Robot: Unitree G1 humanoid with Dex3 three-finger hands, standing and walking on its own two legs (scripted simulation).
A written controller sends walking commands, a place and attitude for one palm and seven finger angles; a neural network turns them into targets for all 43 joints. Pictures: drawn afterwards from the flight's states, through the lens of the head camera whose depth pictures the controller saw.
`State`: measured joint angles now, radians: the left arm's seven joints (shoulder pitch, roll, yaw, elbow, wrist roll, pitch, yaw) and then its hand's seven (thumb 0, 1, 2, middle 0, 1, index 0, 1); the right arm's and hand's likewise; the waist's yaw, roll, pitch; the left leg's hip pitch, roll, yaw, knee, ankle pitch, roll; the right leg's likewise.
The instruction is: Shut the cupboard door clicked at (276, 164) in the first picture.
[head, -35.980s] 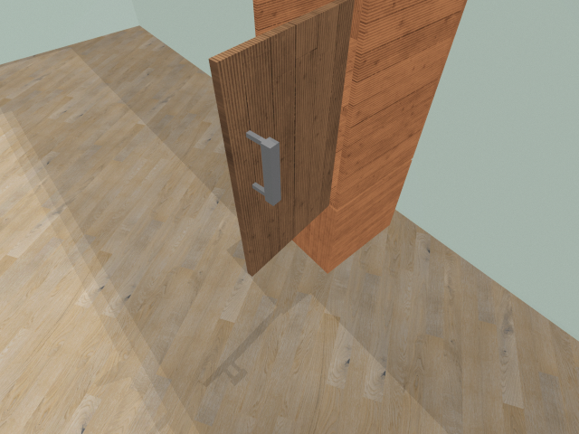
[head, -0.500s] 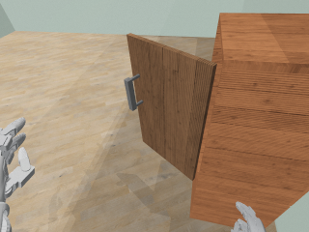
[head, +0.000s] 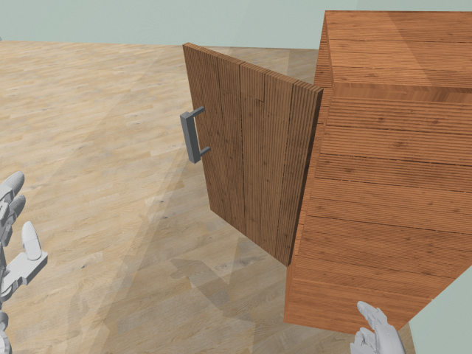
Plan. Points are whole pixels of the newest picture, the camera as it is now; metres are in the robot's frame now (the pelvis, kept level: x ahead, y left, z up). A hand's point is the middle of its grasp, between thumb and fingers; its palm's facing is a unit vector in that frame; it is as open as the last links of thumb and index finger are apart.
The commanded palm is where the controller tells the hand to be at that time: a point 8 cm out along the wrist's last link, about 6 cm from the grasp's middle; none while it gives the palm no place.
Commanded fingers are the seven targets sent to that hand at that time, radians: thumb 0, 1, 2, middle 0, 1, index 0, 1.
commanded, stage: step back with the hand held close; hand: left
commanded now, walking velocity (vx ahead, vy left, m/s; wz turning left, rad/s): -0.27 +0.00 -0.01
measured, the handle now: (197, 135) +0.63 +0.17 +0.03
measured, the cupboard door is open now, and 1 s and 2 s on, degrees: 58 58 58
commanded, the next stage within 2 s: stop stepping back and stand still in 1.50 s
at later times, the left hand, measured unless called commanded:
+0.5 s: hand (2, 295) +0.15 +0.29 +0.15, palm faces +0.43 -0.77 -0.47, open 7.4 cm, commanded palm +0.09 +0.32 +0.17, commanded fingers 0.00 0.90 0.90 -0.20 -0.30 -0.20 -0.30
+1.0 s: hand out of the picture +0.10 +0.29 +0.16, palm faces +0.46 -0.73 -0.50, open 7.4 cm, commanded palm +0.02 +0.32 +0.17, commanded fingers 0.00 0.90 0.90 -0.20 -0.30 -0.20 -0.30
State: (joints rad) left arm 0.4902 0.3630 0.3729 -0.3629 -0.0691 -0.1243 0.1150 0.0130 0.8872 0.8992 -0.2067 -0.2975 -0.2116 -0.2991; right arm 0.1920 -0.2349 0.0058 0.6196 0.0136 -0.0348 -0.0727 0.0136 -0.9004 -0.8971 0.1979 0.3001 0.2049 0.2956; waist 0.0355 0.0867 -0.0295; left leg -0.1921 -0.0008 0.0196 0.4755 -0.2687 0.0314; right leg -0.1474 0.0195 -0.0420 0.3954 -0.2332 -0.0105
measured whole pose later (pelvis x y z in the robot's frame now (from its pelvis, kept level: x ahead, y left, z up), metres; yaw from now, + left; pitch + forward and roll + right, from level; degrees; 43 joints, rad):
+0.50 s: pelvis -0.06 +0.03 -0.01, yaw -1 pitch +1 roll -1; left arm 0.54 0.42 0.43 -0.46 -0.04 -0.18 0.15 0.01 0.89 0.90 -0.21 -0.30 -0.21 -0.30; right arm 0.22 -0.22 0.00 0.54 0.02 0.01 -0.10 0.01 -0.90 -0.90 0.20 0.30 0.20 0.30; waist 0.00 0.01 -0.02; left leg -0.38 -0.03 0.05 0.61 -0.25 0.08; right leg -0.35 -0.01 -0.02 0.56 -0.22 0.03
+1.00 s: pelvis -0.10 +0.01 -0.03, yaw +2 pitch +1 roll -3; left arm 0.52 0.46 0.48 -0.49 -0.01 -0.27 0.16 0.01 0.88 0.90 -0.21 -0.30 -0.21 -0.30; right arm 0.25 -0.22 -0.01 0.59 0.00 -0.07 -0.09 0.01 -0.90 -0.90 0.20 0.30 0.21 0.30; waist -0.04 0.01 0.00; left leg -0.50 0.00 0.02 0.69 -0.21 0.07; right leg -0.40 0.05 0.03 0.66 -0.26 0.02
